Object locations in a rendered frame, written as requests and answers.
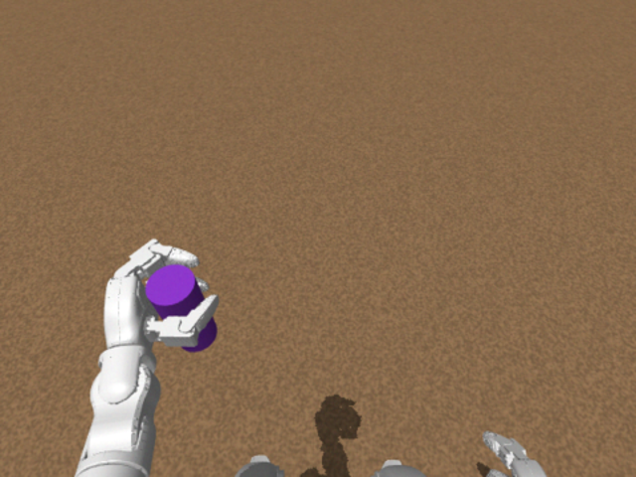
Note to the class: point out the can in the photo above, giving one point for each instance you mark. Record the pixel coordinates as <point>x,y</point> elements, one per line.
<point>174,291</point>

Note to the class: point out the right robot hand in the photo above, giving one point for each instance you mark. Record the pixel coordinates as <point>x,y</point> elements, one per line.
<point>513,456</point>

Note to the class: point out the left robot arm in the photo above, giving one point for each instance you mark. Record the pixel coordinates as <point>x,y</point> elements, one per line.
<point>124,395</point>

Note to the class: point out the left robot hand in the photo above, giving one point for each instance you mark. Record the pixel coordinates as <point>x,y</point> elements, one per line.
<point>130,318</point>

